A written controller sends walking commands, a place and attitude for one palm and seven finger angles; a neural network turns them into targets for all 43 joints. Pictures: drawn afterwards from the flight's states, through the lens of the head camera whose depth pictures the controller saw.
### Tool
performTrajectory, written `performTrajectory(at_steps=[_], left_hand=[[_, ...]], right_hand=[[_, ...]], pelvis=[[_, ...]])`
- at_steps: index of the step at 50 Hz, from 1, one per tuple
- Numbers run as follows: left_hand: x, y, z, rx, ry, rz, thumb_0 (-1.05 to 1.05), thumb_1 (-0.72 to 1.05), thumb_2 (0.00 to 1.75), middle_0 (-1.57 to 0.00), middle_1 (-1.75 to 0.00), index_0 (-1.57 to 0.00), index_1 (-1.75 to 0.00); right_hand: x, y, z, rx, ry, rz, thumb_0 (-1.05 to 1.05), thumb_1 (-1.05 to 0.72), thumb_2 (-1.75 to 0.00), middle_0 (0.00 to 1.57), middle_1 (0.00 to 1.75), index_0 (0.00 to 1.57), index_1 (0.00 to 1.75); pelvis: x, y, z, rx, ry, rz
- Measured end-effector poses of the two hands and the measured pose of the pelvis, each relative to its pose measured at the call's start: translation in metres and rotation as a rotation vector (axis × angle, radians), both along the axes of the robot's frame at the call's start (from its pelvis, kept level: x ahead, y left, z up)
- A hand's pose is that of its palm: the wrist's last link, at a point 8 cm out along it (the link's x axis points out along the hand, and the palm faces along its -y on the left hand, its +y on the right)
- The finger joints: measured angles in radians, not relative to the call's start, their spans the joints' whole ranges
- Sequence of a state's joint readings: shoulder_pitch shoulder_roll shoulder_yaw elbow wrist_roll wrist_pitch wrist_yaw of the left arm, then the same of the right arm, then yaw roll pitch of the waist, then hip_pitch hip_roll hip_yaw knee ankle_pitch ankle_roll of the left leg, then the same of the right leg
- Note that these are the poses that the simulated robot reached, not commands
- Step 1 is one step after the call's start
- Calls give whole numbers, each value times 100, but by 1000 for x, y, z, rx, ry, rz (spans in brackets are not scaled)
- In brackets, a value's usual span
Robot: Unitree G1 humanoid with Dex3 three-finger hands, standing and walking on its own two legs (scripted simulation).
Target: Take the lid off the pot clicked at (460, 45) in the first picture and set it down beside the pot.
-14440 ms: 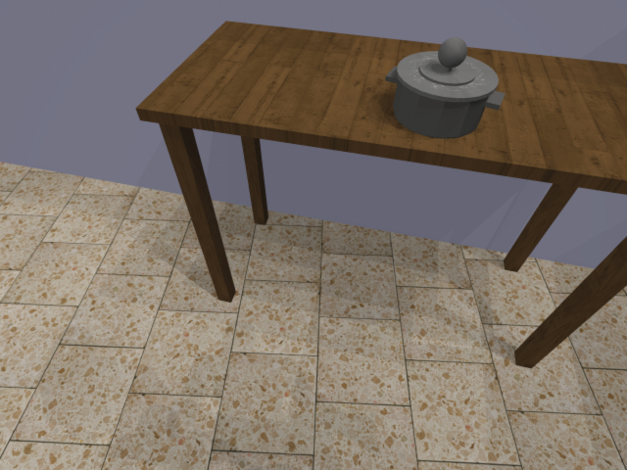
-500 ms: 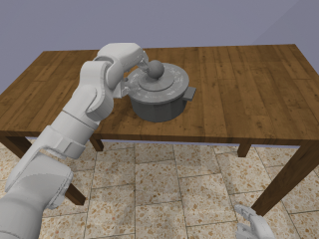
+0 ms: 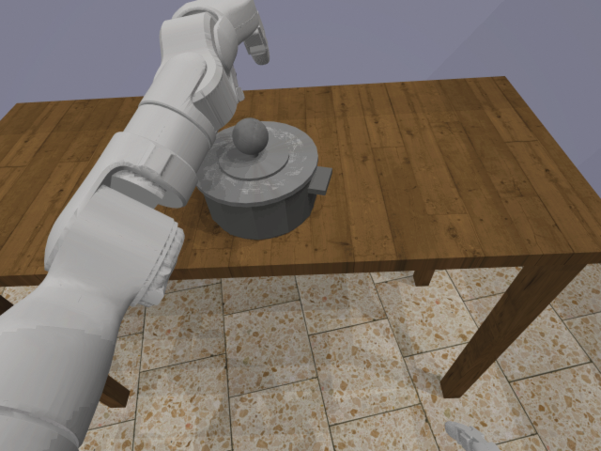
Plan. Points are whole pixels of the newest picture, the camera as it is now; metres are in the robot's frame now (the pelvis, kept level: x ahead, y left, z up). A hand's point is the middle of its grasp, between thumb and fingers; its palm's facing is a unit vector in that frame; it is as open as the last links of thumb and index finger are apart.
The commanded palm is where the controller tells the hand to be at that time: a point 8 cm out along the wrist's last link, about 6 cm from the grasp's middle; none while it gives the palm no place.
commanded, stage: move the open hand above the knob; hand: left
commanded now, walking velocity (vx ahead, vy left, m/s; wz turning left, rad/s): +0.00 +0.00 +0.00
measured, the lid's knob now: (250, 136) +0.51 +0.07 +0.17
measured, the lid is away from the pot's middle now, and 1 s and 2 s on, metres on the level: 0.00 0.00 0.00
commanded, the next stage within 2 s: lower the open fingers around the knob in 0.70 s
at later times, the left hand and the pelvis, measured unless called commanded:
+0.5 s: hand (231, 101) +0.46 +0.08 +0.25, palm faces -0.20 -0.04 -0.98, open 10.2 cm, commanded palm +0.45 +0.08 +0.31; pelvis +0.00 +0.02 +0.00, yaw +1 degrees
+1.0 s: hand (236, 101) +0.46 +0.07 +0.25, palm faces -0.23 -0.13 -0.96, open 10.2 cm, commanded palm +0.45 +0.08 +0.30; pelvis +0.00 +0.02 +0.00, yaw +0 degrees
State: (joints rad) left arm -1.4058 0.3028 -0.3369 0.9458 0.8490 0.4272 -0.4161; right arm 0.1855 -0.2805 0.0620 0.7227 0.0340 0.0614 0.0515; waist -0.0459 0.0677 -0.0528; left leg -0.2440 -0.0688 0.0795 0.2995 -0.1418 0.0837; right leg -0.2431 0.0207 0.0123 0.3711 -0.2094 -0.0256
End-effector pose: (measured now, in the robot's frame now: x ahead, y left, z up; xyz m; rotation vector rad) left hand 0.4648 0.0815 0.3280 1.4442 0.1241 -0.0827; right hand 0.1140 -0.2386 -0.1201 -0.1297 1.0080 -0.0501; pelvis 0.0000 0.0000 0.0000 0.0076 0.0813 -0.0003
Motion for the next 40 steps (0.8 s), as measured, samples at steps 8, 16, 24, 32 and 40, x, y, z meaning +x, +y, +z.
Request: performTrajectory(at_steps=[8, 16, 24, 32, 40], left_hand=[[-5, -4, -32, 73, 94, -52, 0, -40, 165, -86, -9, -86, -8], [-2, -1, -9, 33, 23, -30, 0, -40, 165, -86, -9, -86, -9], [-10, 2, -26, 80, 68, -46, 0, -40, 165, -86, -9, -86, -8], [-11, -7, -7, 45, 29, -42, 0, -40, 165, -86, -9, -86, -9], [-9, -13, -14, 60, 37, -66, 0, -40, 165, -86, -9, -86, -9]], right_hand=[[-15, -4, -6, -11, 48, -14, 1, -91, -90, 20, 30, 19, 30], [-9, 4, 2, -23, -1, -8, 1, -91, -90, 20, 30, 19, 30], [-7, 14, 0, -13, -6, 3, 1, -91, -90, 20, 30, 19, 30], [-10, 25, 0, -8, -7, 7, 1, -91, -90, 20, 30, 20, 30], [-26, 26, -6, -7, 30, -11, 1, -91, -90, 20, 30, 20, 30]], pelvis=[[5, 5, 0, -4, 6, 9], [1, 8, -1, -3, 10, 1], [-2, 16, -1, -7, 9, 15], [-5, 22, -1, -7, 8, 14], [-3, 26, -1, -8, 17, 7]])
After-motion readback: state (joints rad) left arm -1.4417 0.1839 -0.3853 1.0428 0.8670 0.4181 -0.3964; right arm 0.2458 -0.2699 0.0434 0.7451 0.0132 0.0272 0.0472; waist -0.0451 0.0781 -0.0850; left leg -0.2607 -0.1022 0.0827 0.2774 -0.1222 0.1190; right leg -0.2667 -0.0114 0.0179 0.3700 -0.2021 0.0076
